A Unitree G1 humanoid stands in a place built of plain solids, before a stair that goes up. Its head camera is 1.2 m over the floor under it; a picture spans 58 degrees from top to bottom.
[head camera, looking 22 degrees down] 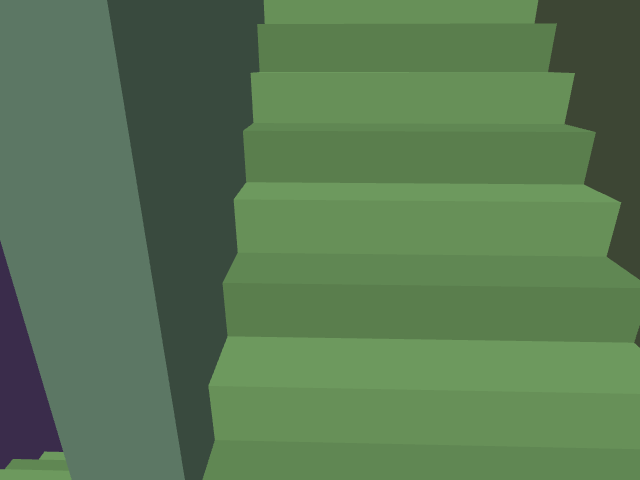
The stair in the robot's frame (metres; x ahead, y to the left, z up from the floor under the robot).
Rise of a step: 0.19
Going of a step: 0.23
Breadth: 1.28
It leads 2 degrees to the right of straight ahead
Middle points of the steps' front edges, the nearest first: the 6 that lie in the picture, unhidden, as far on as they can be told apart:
0.92 -0.34 0.39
1.15 -0.34 0.59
1.38 -0.35 0.78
1.61 -0.36 0.98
1.84 -0.36 1.17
2.07 -0.37 1.37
